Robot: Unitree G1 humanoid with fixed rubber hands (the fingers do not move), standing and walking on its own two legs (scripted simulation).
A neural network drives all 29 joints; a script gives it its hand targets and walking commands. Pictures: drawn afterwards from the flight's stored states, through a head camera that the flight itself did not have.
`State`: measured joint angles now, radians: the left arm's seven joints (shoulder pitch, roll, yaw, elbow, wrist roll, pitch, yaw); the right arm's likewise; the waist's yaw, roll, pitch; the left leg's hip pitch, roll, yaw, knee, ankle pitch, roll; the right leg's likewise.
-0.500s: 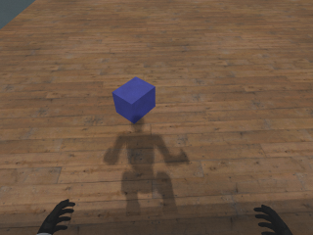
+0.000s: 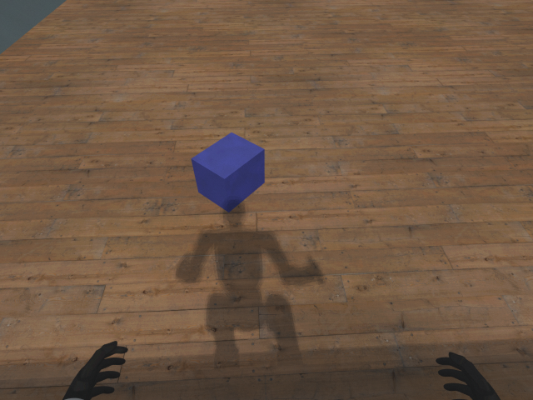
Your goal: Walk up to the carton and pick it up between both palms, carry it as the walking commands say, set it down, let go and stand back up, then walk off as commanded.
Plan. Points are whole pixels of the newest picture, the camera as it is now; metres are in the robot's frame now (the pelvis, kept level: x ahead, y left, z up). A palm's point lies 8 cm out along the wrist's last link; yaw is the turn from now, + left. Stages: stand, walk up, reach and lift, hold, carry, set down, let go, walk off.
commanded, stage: walk up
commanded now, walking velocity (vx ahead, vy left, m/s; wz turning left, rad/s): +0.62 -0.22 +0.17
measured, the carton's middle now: (230, 171) +1.30 +0.24 -0.64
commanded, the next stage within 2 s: none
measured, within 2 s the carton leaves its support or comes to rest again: neither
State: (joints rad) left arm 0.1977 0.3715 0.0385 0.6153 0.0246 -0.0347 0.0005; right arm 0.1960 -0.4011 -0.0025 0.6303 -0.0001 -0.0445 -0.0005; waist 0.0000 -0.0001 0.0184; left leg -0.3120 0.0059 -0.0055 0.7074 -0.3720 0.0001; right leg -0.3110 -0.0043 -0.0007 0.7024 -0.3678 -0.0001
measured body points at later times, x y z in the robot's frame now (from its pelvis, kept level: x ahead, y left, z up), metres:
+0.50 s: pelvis +0.11 +0.12 +0.02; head +0.13 +0.15 +0.47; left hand +0.19 +0.40 -0.11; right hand +0.19 -0.15 -0.08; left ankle +0.06 +0.21 -0.72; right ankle +0.09 -0.06 -0.62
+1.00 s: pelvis +0.35 +0.07 +0.02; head +0.36 +0.07 +0.47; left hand +0.39 +0.35 -0.10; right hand +0.48 -0.17 -0.10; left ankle +0.23 +0.21 -0.63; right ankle +0.44 +0.00 -0.72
